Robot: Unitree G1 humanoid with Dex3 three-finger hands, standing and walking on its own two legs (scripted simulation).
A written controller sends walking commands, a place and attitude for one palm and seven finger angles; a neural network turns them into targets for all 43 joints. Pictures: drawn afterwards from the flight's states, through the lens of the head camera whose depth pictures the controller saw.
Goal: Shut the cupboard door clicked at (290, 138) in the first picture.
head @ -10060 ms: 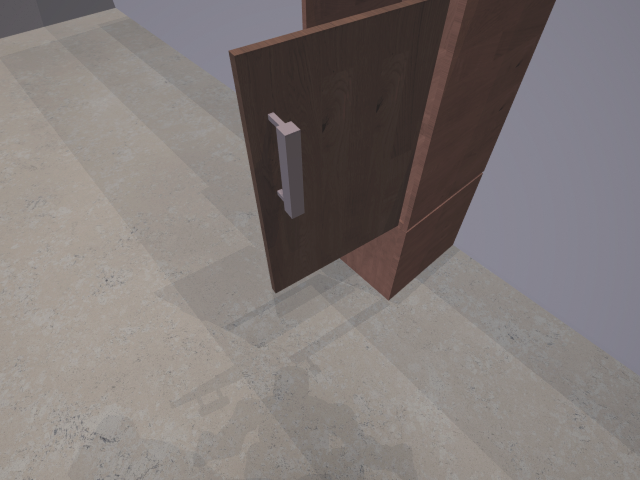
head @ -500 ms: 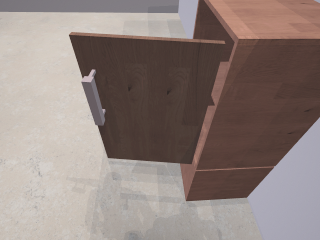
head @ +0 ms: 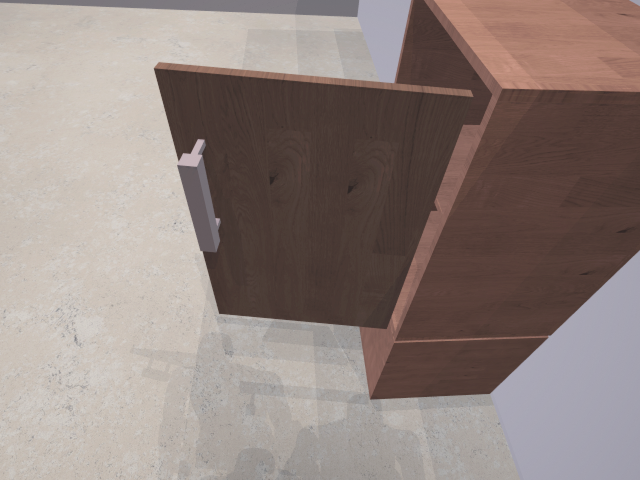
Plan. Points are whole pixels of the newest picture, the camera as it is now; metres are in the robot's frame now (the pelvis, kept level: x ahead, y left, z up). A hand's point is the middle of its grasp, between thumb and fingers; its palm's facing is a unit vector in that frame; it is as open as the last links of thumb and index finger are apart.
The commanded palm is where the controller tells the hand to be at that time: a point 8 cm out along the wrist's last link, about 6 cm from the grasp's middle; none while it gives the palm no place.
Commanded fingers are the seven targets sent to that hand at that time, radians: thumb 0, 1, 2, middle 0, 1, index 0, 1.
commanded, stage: come to a stop and stand still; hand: left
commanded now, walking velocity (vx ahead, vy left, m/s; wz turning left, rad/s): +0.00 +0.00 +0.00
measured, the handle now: (205, 197) +0.50 +0.21 +0.06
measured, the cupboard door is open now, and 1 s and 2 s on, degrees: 82 82 82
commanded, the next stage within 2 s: look again from close up in 0.70 s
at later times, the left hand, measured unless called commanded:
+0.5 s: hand out of the picture +0.03 +0.20 -0.18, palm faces -0.02 -0.98 -0.18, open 7.3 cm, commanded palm none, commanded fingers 0.00 0.90 0.90 -0.20 -0.30 -0.20 -0.30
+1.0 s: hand out of the picture +0.04 +0.22 -0.18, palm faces -0.03 -0.98 -0.19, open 7.3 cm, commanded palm none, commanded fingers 0.00 0.90 0.90 -0.20 -0.30 -0.20 -0.30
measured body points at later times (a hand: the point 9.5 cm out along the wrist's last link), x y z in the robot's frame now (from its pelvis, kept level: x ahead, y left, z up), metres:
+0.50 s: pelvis +0.03 +0.02 +0.00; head +0.03 +0.04 +0.45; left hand +0.03 +0.25 -0.16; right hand +0.07 -0.22 -0.14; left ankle +0.05 +0.08 -0.74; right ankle +0.00 -0.12 -0.74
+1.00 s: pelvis +0.04 +0.03 +0.00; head +0.05 +0.05 +0.45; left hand +0.04 +0.27 -0.16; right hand +0.05 -0.21 -0.14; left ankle +0.05 +0.08 -0.74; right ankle +0.00 -0.12 -0.74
